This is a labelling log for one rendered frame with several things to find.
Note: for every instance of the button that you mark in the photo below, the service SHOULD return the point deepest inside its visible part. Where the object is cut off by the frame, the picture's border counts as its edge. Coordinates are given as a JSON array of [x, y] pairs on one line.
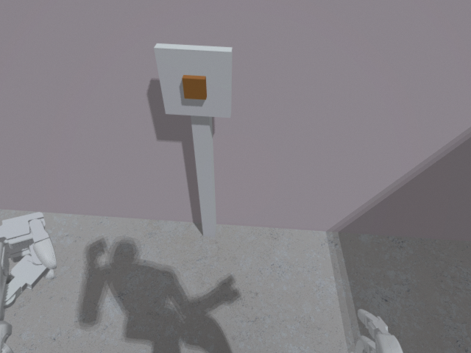
[[194, 87]]

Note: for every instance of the panel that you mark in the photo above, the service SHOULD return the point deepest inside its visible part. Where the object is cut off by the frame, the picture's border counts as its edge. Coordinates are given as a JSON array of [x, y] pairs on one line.
[[214, 62]]

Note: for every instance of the robot right hand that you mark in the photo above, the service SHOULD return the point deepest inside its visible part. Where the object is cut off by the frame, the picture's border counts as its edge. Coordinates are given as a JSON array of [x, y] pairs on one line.
[[384, 341]]

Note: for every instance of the robot left hand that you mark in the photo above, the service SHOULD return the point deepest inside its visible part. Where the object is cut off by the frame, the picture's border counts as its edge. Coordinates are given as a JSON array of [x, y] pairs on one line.
[[24, 240]]

